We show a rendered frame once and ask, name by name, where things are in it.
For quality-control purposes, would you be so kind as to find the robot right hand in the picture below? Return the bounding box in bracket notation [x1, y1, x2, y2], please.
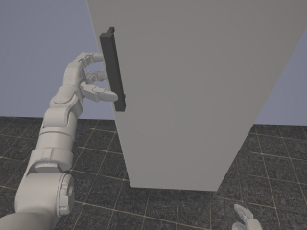
[231, 204, 263, 230]

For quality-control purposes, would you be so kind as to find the robot left hand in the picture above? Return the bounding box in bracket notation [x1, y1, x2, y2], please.
[62, 52, 118, 103]

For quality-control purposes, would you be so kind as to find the handle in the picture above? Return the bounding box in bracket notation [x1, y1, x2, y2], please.
[99, 27, 126, 112]

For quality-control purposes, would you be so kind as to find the robot left forearm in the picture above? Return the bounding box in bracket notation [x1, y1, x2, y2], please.
[14, 85, 83, 212]

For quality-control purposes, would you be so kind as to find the fridge door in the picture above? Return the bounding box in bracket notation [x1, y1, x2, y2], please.
[87, 0, 307, 192]

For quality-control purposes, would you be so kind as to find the robot left upper arm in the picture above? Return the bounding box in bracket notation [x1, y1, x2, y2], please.
[0, 172, 75, 230]

